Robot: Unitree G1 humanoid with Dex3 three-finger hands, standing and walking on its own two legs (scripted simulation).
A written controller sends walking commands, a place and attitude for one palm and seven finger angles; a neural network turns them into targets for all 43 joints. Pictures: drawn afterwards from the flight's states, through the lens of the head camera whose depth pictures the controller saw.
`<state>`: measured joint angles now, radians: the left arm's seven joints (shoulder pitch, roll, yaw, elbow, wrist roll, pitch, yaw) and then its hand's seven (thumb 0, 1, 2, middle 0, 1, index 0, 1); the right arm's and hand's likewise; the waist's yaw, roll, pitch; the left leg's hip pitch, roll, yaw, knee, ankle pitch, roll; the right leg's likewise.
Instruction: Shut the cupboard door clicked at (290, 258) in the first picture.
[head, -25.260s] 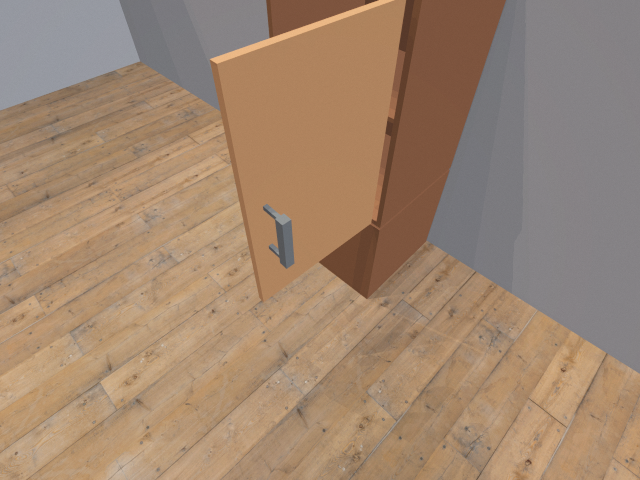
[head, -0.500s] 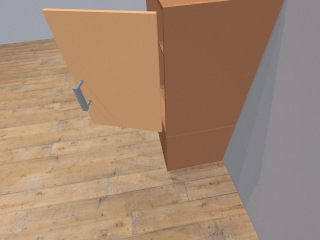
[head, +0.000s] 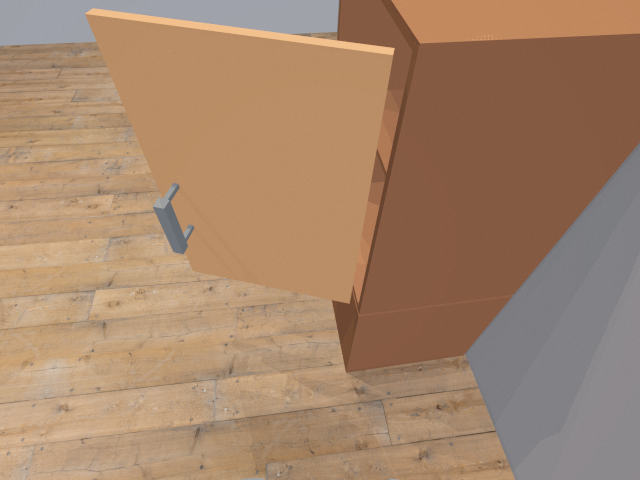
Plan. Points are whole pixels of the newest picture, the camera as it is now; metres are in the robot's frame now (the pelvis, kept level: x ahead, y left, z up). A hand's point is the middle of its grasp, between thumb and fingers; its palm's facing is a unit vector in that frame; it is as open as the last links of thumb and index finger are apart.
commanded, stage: come to a stop and stand still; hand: left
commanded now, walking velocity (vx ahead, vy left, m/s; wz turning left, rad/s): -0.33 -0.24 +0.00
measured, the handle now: (176, 219) +0.55 +0.33 -0.10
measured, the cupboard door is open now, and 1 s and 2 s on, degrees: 69 69 69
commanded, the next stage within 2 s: look again from close up in 1.26 s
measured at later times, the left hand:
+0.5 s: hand (192, 471) +0.14 +0.20 -0.17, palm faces +0.02 -0.98 -0.20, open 7.4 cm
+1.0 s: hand out of the picture +0.03 +0.13 -0.17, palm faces +0.04 -0.98 -0.19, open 7.3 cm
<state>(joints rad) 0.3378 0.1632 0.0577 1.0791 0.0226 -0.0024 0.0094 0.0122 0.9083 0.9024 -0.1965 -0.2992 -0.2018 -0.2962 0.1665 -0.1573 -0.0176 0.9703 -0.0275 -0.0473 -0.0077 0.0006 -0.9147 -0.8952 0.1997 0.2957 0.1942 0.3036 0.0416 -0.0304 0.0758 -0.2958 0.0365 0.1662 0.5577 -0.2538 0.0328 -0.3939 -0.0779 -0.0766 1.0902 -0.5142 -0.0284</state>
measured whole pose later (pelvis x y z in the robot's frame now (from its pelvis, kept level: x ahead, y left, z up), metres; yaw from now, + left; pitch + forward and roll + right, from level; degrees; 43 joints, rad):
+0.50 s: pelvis +0.05 +0.01 +0.01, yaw +0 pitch +0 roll -1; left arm 0.12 0.19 0.06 0.97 0.01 0.06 0.03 0.01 0.91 0.90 -0.20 -0.30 -0.20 -0.30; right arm 0.25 -0.13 -0.03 1.05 -0.03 0.03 -0.04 0.00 -0.91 -0.90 0.20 0.30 0.20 0.30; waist -0.03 -0.02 0.10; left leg -0.21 0.04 0.11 0.50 -0.30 0.03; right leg -0.43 0.03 0.02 0.99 -0.46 -0.01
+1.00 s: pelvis +0.03 -0.05 +0.01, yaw +0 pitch -2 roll +0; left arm 0.26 0.16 0.01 1.12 0.00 0.00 0.03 0.02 0.93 0.90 -0.20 -0.30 -0.20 -0.30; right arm 0.23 -0.15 -0.02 1.12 -0.01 0.01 -0.03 0.01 -0.92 -0.90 0.20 0.30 0.19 0.30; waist 0.01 -0.01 0.03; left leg -0.15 0.07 0.04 0.41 -0.24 -0.05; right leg -0.13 0.03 -0.03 0.42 -0.27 -0.04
